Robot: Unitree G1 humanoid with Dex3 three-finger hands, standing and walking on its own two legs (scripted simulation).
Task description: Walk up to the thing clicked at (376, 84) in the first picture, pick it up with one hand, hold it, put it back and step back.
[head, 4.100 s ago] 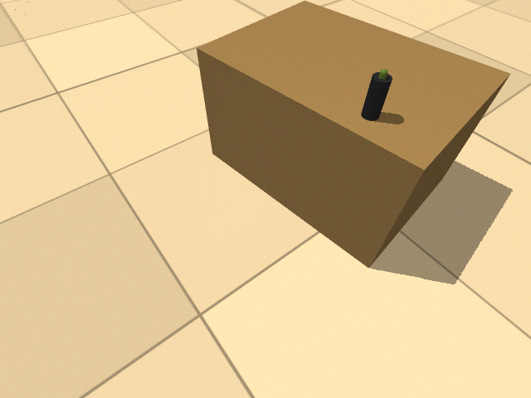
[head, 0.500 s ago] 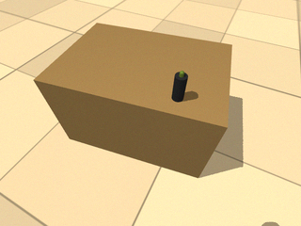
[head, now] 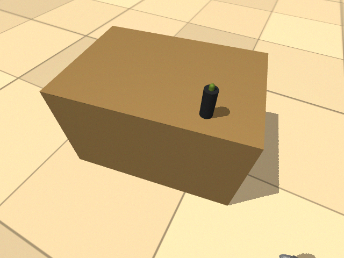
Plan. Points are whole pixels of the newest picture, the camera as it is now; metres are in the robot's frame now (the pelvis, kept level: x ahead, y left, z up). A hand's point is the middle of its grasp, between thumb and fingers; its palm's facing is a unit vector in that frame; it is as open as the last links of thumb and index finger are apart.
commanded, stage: walk up
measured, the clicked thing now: (209, 100) +0.69 -0.14 -0.10
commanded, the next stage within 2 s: stand in 0.02 s
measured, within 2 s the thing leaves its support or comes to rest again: neither
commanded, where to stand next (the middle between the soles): +0.06 -0.01 m, yaw +1 degrees
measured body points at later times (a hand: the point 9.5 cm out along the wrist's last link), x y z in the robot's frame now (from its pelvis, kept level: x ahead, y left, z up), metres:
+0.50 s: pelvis +0.00 +0.00 +0.00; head +0.01 +0.00 +0.45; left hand +0.08 +0.30 -0.13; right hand +0.07 -0.30 -0.13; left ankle +0.00 +0.13 -0.75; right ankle -0.01 -0.12 -0.75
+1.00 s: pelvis +0.00 +0.00 +0.00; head +0.01 +0.00 +0.45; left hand +0.07 +0.30 -0.13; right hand +0.07 -0.30 -0.13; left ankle +0.00 +0.13 -0.75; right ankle -0.01 -0.12 -0.75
